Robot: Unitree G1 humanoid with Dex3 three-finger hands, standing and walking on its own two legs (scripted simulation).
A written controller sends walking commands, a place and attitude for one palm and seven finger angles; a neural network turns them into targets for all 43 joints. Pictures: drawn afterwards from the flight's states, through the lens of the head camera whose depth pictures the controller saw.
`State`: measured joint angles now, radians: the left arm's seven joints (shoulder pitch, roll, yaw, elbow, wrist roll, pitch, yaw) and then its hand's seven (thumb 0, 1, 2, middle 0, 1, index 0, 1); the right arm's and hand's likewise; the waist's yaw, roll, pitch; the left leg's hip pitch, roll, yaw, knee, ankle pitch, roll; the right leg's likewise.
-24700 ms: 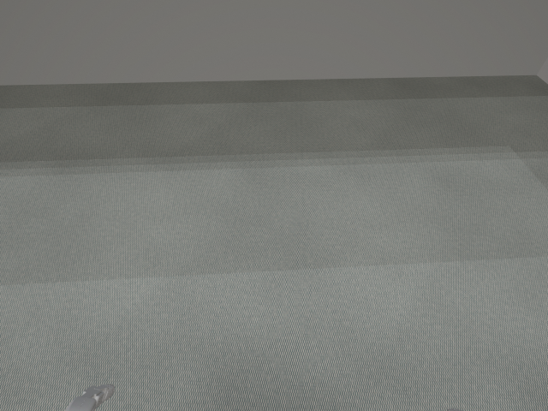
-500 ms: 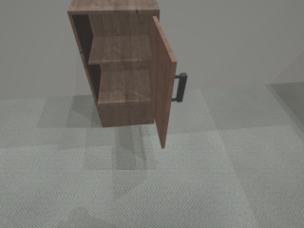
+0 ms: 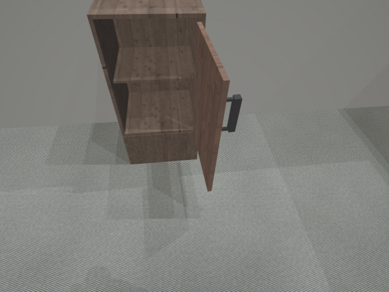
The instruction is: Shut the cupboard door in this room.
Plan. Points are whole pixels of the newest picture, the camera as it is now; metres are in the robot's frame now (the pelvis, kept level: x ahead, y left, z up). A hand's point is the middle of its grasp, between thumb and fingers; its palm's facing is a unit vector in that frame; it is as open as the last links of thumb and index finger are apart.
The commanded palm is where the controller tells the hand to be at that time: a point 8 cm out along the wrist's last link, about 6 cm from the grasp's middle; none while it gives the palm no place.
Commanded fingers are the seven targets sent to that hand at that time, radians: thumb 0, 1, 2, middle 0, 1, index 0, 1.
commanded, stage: stand and wait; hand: left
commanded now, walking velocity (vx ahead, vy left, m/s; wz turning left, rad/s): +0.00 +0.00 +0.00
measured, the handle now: (228, 115) +0.67 -0.07 -0.06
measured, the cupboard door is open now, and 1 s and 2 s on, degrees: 93 93 93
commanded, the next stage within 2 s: turn or walk to find it in 0.02 s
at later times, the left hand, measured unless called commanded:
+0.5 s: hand out of the picture -0.01 +0.17 -0.18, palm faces +0.06 -0.98 -0.20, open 7.4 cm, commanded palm none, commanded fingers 0.00 0.90 0.90 -0.20 -0.30 -0.20 -0.30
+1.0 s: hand out of the picture -0.01 +0.19 -0.18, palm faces +0.18 -0.96 -0.22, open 7.4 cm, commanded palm none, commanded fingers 0.00 0.90 0.90 -0.20 -0.30 -0.20 -0.30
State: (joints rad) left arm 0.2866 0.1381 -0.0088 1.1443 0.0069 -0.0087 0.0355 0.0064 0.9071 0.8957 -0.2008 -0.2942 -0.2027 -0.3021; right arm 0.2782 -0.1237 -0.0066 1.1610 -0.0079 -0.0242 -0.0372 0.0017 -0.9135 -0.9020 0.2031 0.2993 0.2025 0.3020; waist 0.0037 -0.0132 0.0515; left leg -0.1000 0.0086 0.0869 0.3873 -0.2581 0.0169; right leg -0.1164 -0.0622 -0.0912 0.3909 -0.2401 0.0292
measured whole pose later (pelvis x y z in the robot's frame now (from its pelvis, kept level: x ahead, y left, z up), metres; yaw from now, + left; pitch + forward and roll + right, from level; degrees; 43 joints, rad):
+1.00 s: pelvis -0.02 -0.01 -0.01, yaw +9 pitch -1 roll +0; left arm 0.19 0.20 0.03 1.07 0.01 0.04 0.03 0.01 0.91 0.90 -0.20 -0.29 -0.20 -0.30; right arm 0.20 -0.16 -0.03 1.06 -0.02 -0.01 -0.04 0.00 -0.92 -0.90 0.20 0.30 0.20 0.30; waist 0.00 -0.02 0.08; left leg -0.24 -0.02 0.03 0.50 -0.26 0.04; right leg -0.30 -0.07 -0.07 0.83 -0.51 0.03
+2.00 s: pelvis -0.01 -0.03 +0.00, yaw +19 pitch +0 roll +0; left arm 0.16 0.23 0.03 1.04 0.01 0.04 0.02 0.01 0.91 0.90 -0.20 -0.29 -0.20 -0.30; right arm 0.19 -0.16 -0.03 1.05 -0.02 0.01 -0.02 0.00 -0.93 -0.90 0.21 0.30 0.21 0.30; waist 0.01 -0.01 0.09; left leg -0.23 -0.01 0.02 0.44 -0.20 0.03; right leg -0.38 -0.07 -0.03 0.97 -0.46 0.05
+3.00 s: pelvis +0.18 -0.01 -0.01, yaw +19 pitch +1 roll +1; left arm 0.13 0.19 0.06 1.01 0.01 -0.01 -0.02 0.01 0.91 0.90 -0.20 -0.29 -0.20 -0.30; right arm 0.48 -0.05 -0.02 1.18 -0.02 -0.07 -0.02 0.00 -0.91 -0.90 0.21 0.30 0.20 0.30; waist -0.05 0.00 0.08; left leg 0.08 0.05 0.17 0.28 -0.36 -0.04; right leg -0.63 -0.13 -0.11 0.84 -0.18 0.01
